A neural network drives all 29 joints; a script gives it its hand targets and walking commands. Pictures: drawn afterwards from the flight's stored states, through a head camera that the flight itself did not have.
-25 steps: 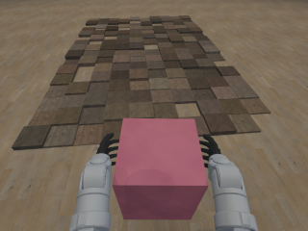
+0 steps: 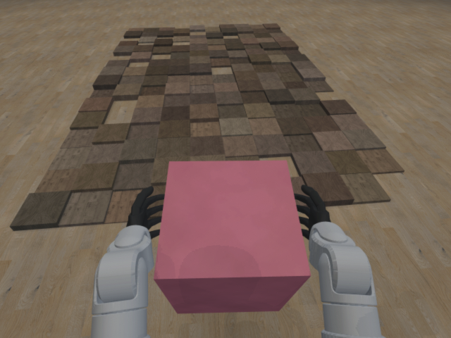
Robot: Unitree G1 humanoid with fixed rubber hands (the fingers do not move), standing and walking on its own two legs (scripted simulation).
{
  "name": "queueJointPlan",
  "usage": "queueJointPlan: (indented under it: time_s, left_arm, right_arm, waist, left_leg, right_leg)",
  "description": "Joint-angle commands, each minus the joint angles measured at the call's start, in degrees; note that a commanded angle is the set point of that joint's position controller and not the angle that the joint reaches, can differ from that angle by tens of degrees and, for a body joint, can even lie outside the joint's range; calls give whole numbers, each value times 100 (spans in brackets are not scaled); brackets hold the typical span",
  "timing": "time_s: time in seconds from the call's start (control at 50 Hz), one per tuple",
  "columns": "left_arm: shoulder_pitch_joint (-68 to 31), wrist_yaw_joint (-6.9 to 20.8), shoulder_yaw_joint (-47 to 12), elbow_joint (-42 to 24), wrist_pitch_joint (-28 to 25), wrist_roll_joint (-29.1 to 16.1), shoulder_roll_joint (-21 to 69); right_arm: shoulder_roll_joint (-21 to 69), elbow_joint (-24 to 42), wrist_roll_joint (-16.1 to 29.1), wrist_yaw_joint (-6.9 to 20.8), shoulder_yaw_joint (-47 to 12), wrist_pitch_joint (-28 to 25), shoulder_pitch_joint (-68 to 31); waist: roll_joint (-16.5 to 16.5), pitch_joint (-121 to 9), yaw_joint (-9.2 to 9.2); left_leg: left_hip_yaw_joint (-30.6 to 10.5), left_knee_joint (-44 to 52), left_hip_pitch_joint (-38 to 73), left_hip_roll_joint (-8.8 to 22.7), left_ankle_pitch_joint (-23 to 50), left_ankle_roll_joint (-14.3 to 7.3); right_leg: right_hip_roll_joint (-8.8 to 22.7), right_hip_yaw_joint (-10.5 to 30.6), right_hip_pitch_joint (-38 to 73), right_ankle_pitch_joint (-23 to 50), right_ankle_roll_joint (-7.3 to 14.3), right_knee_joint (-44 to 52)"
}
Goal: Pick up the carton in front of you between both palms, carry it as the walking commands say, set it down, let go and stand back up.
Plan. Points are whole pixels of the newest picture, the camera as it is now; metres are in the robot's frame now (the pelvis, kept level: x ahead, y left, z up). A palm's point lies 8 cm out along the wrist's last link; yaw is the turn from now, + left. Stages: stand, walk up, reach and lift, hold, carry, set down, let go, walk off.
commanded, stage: carry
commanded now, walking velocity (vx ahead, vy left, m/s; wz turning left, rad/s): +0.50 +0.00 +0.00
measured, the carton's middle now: (228, 242) +0.30 +0.01 +0.02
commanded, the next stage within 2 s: none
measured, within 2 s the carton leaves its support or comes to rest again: neither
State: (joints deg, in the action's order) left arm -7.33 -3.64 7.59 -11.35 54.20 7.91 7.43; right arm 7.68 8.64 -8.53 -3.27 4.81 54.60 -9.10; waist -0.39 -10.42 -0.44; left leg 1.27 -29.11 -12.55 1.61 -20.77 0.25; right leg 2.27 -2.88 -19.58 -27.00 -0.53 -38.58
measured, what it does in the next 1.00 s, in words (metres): walks ahead: right foot, then left foot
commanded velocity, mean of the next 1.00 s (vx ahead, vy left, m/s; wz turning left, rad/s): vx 0.50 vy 0.00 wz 0.00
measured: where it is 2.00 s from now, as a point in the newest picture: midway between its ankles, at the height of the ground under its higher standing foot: (219, 182)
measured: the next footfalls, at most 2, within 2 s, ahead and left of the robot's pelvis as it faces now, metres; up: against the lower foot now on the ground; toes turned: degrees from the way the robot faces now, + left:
right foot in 0.06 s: +0.07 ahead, -0.11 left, +0.00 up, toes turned -6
left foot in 0.36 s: +0.32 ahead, +0.13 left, +0.00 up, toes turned +12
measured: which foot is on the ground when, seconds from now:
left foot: down 0.00-0.08, up 0.10-0.34, down 0.36-0.86, up 0.88-1.00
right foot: up 0.00-0.04, down 0.06-0.38, up 0.40-0.82, down 0.84-1.00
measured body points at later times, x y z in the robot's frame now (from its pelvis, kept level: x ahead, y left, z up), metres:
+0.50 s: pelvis +0.26 +0.05 +0.00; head +0.24 +0.05 +0.45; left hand +0.50 +0.20 +0.07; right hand +0.50 -0.11 +0.07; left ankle +0.28 +0.12 -0.73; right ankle +0.14 -0.07 -0.65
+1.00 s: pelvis +0.56 +0.01 +0.00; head +0.60 +0.00 +0.45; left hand +0.86 +0.19 +0.07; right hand +0.89 -0.12 +0.06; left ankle +0.45 +0.12 -0.64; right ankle +0.61 -0.05 -0.73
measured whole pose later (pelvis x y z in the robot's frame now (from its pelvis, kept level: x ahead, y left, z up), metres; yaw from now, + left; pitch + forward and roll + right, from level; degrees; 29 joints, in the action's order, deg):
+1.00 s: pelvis +0.56 +0.01 +0.00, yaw +3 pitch +4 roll +0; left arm -15.6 -10.3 11.2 -12.0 57.5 -0.4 8.8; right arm 8.6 13.5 -0.4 -11.9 12.0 59.5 -15.6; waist -1.3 -0.2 -2.6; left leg 2.5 -70.0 -27.1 3.3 -20.6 -3.2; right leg 1.3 -13.6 -22.4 -11.8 5.4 -29.7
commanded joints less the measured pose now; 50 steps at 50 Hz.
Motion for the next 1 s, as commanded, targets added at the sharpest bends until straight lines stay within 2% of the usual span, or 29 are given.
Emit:
queueJointPlan:
  time_s: [0.0, 0.04, 0.06, 0.08, 0.1, 0.12, 0.14, 0.16, 0.2, 0.26, 0.3, 0.32, 0.34, 0.36, 0.38, 0.4, 0.42, 0.46, 0.52, 0.62, 0.74, 0.8, 0.82, 0.84, 0.86, 0.88, 0.92, 0.94, 0.98]
  left_arm:
    - [-2600, 870, -4255, -832, 339, -1923, 4986]
    - [-2045, 657, -4143, -1127, 558, -1913, 4947]
    - [-1664, 528, -4016, -1202, 667, -1847, 4881]
    - [-1361, 372, -3819, -1256, 744, -1691, 4724]
    - [-1216, 214, -3646, -1347, 836, -1546, 4624]
    - [-1157, 91, -3528, -1598, 914, -1488, 4578]
    - [-1124, -4, -3501, -1821, 977, -1510, 4640]
    - [-1137, -88, -3530, -2114, 1016, -1557, 4630]
    - [-1369, -244, -3583, -2403, 1046, -1691, 4449]
    - [-1129, -465, -3585, -2550, 1017, -1845, 3932]
    - [-1020, -593, -3526, -2590, 1006, -1904, 3606]
    - [-983, -641, -3499, -2601, 1011, -1930, 3464]
    - [-976, -685, -3451, -2592, 1018, -1954, 3321]
    - [-1049, -714, -3378, -2617, 1051, -1969, 3161]
    - [-1149, -723, -3413, -2656, 1096, -2018, 3132]
    - [-1156, -717, -3452, -2591, 1102, -2082, 3169]
    - [-1153, -687, -3430, -2512, 1101, -2079, 3301]
    - [-975, -614, -3369, -2251, 1030, -1946, 3725]
    - [-593, -532, -3359, -2148, 917, -1643, 4021]
    - [-606, -498, -3419, -2165, 829, -1328, 3731]
    - [-1666, -689, -3107, -1562, 784, -1365, 3029]
    - [-2031, -717, -2912, -1038, 687, -1428, 3126]
    - [-2152, -715, -2847, -902, 635, -1445, 3192]
    - [-2351, -730, -2784, -831, 583, -1445, 3205]
    - [-2664, -739, -2825, -719, 516, -1533, 3363]
    - [-2839, -712, -2931, -739, 451, -1680, 3567]
    - [-3540, -670, -3101, -872, 259, -1847, 3927]
    - [-3851, -656, -3141, -901, 179, -1869, 3989]
    - [-4190, -653, -3177, -870, 64, -1907, 3933]
  right_arm:
    - [4815, 1250, 1579, 652, -3611, 251, -2179]
    - [4747, 1701, 1666, 465, -3671, 490, -1798]
    - [4640, 1842, 1695, 375, -3669, 608, -1611]
    - [4503, 2141, 1776, 299, -3679, 750, -1682]
    - [4398, 2322, 1890, 223, -3762, 866, -1820]
    - [4390, 2444, 1995, 156, -3800, 931, -1771]
    - [4439, 2489, 2057, 99, -3752, 975, -1646]
    - [4464, 2565, 2059, 21, -3681, 990, -1416]
    - [4357, 2585, 1948, -197, -3457, 984, -1311]
    - [3908, 2601, 1645, -584, -3031, 929, -826]
    - [3613, 2549, 1534, -779, -2784, 911, -562]
    - [3487, 2494, 1523, -845, -2696, 913, -459]
    - [3386, 2453, 1526, -899, -2622, 920, -387]
    - [3254, 2409, 1531, -957, -2555, 924, -344]
    - [3194, 2359, 1548, -991, -2558, 923, -442]
    - [3255, 2497, 1658, -968, -2588, 930, -532]
    - [3405, 2573, 1741, -922, -2695, 913, -675]
    - [3712, 2719, 1861, -793, -2961, 853, -1013]
    - [3915, 2895, 1990, -560, -3347, 819, -999]
    - [3542, 2843, 2016, -326, -3570, 810, -1021]
    - [2922, 1892, 1606, -663, -2891, 728, -1507]
    - [3067, 1517, 1478, -791, -2728, 637, -2011]
    - [3123, 1450, 1482, -809, -2725, 598, -2221]
    - [3186, 1495, 1516, -828, -2741, 558, -2517]
    - [3271, 1544, 1552, -824, -2776, 510, -2795]
    - [3433, 1524, 1655, -839, -2840, 432, -3131]
    - [3774, 1318, 1679, -851, -2752, 265, -3527]
    - [3826, 1187, 1640, -860, -2674, 189, -3674]
    - [3750, 983, 1527, -884, -2610, 74, -3819]
  waist:
    - [-821, -512, 159]
    - [-613, -987, 61]
    - [-179, -1198, -41]
    - [1352, -1131, -135]
    - [1713, -706, -152]
    - [1167, -474, -141]
    - [746, -421, -150]
    - [538, -462, -167]
    - [609, -414, -119]
    - [966, -276, -109]
    - [814, -360, -12]
    - [654, -554, 38]
    - [420, -789, 92]
    - [-490, -794, 217]
    - [-1686, -764, 213]
    - [-1247, -697, 199]
    - [-769, -641, 198]
    - [-38, -658, 158]
    - [-303, -565, 127]
    - [-634, -166, 142]
    - [-938, 447, 158]
    - [-687, -83, -37]
    - [-270, -599, -181]
    - [842, -1100, -226]
    - [2134, -1301, -327]
    - [1596, -1256, -242]
    - [448, -1261, -174]
    - [219, -1237, -166]
    - [464, -1367, -156]
  left_leg:
    - [-1587, 893, 1713, 1414, 2168, -927]
    - [-404, 202, 476, 891, 1529, -484]
    - [94, -607, -787, 630, 1180, -244]
    - [749, -2051, -2301, 144, 225, 34]
    - [530, -2489, -3445, -34, -1004, -17]
    - [241, -2754, -3747, 244, -1430, -85]
    - [206, -2773, -3834, 326, -1451, -110]
    - [231, -2453, -3853, 409, -1258, -103]
    - [471, -1542, -3152, 320, -384, -42]
    - [945, -541, -1815, 14, 578, -27]
    - [1294, 14, -376, -232, 1338, -73]
    - [1507, 26, 527, -381, 1263, -124]
    - [1371, 22, 1496, -264, 869, -174]
    - [-515, 906, 1987, 857, -414, -431]
    - [-3145, 1741, 2410, 2227, -618, -1198]
    - [-3416, 1849, 2243, 2446, -136, -1446]
    - [-2967, 1721, 1899, 2303, 626, -1409]
    - [-2035, 1787, 1391, 2057, 887, -1173]
    - [-931, 2100, 1055, 1655, 873, -859]
    - [-24, 2019, 1299, 1293, 1873, -772]
    - [482, 1730, 1215, 1217, 2275, -721]
    - [1071, 131, 994, 953, 3673, -480]
    - [1201, -1049, 352, 720, 3386, -316]
    - [1184, -2819, -758, 281, 2063, -85]
    - [655, -4215, -2332, -515, -584, 5]
    - [-48, -4935, -2668, -153, -672, -212]
    - [-181, -4822, -2677, 266, -191, -445]
    - [-231, -4420, -2562, 430, 109, -444]
    - [-65, -4008, -2381, 379, 345, -402]
  right_leg:
    - [-246, -587, -1345, 247, 52, 701]
    - [-319, -804, 960, 1273, 89, 1693]
    - [210, -92, 2517, 1165, 267, 1966]
    - [1590, 2035, 3294, 1147, 813, 2312]
    - [2238, 3050, 3595, 2355, 1402, 2336]
    - [2371, 2904, 3465, 2930, 1590, 2242]
    - [2232, 2547, 3424, 3218, 1509, 2192]
    - [2115, 2184, 3393, 2730, 1326, 2344]
    - [1650, 1211, 2812, 2431, 927, 2512]
    - [1285, 227, 1857, 2387, 685, 2548]
    - [1089, -273, 1064, 2523, 494, 2005]
    - [921, -558, 652, 2764, 370, 1415]
    - [726, -841, 131, 2708, 226, 614]
    - [285, -1050, -721, 1906, -30, -848]
    - [-256, -731, -1962, 29, -155, -2353]
    - [105, 0, -2329, -279, 3, -3159]
    - [359, 154, -2330, -97, 133, -3393]
    - [672, 263, -2191, 581, 201, -3027]
    - [523, -27, -1721, 1093, 119, -1772]
    - [213, -555, -1740, 1917, 72, -68]
    - [94, -867, -1303, 2346, 288, 600]
    - [-405, -1406, 387, 1803, 386, 934]
    - [-286, -1114, 1692, 1506, 392, 920]
    - [1166, 1361, 2539, 133, 857, 1723]
    - [2132, 3567, 3419, 224, 1553, 2525]
    - [2126, 3243, 3308, 980, 1521, 2425]
    - [1819, 2149, 2657, 1880, 1278, 2099]
    - [1689, 1717, 2347, 2074, 1137, 2149]
    - [1538, 1170, 2209, 2273, 1035, 2209]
